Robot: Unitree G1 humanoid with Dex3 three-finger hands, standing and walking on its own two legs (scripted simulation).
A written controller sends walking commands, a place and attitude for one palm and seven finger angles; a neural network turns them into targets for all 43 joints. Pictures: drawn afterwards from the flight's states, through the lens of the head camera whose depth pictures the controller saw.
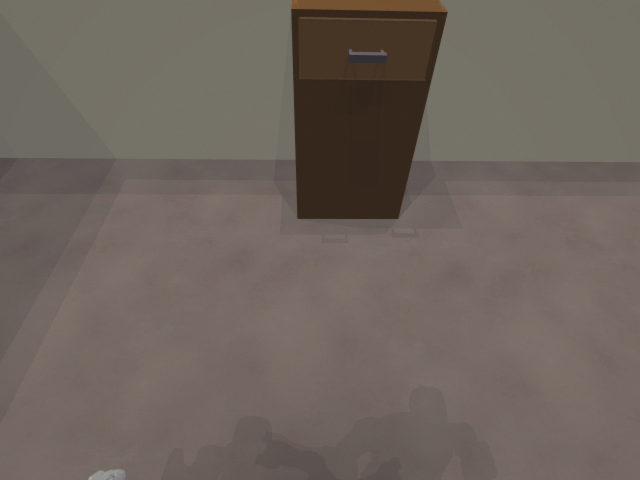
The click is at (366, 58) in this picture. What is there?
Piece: drawer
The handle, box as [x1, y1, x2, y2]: [348, 49, 386, 62]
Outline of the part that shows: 348,51 349,62 385,62 386,60 386,53 382,49 380,49 379,52 352,52 351,49 349,49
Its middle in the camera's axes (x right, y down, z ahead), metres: +0.14 -0.58 +1.21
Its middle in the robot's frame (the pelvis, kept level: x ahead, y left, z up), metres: +1.30 -0.07 -0.02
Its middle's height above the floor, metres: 0.75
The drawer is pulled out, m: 0.00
